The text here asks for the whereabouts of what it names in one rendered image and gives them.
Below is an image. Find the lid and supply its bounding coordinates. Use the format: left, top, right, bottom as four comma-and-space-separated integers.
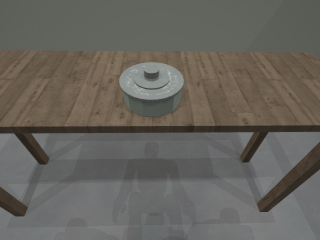
119, 62, 184, 102

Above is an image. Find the pot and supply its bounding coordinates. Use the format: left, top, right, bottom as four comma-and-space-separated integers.
123, 90, 182, 118

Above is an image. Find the table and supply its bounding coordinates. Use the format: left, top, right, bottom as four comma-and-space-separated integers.
0, 50, 320, 217

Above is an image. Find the knob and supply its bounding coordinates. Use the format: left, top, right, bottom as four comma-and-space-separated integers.
144, 65, 160, 79

